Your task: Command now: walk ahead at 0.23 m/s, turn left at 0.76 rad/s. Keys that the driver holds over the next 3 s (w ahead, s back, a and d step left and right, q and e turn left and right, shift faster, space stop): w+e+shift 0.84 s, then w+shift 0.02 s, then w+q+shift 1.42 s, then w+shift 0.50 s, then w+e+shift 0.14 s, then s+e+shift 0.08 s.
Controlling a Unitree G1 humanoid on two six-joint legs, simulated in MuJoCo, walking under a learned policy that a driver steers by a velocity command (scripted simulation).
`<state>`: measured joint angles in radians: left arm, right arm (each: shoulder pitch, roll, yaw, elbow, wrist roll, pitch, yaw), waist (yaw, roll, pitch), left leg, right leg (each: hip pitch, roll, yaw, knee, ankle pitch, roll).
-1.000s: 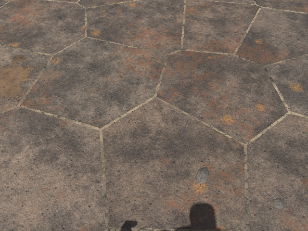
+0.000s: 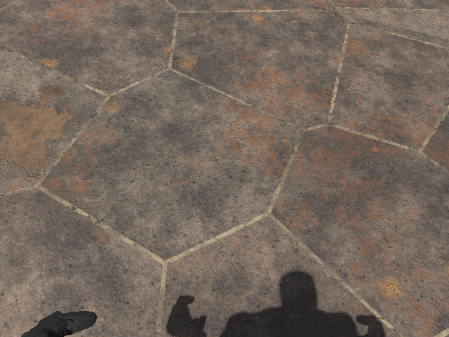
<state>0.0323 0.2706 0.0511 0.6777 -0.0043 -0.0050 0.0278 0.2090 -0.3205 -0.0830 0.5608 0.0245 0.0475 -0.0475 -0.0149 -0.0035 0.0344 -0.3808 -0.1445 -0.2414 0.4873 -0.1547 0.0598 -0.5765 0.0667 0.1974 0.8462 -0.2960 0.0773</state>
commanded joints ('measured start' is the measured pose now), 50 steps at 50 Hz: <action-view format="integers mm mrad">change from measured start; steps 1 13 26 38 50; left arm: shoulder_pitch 20 386 479 109 456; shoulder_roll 86 190 169 36 253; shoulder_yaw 24 60 65 7 43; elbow -44 41 152 -18 59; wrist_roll -12 28 9 40 74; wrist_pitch -27 -62 -59 -5 -24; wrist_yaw -12 -81 -34 -105 -58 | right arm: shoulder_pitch -9 -185 -296 191 210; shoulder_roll -151 -94 -31 -8 -179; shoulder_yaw -40 16 51 27 18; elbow -83 -124 -112 153 268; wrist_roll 1 -87 -49 -53 -48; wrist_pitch -9 -112 -122 -157 -137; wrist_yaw -4 65 83 46 33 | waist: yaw -5 97 88 -16 304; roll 198 -92 -168 115 65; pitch -194 117 -9 58 -239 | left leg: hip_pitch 151 -562 15 399 64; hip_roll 214 143 61 432 312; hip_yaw -279 138 248 99 388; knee -174 489 39 -317 568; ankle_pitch -361 -172 -47 7 632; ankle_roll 118 -40 -87 47 40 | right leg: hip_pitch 59 556 430 -339 891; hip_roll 11 -325 -169 -178 -93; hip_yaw -69 554 302 -132 -130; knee -111 -695 -566 438 -211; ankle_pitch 36 -468 379 35 -5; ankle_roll -9 -315 -272 -177 -290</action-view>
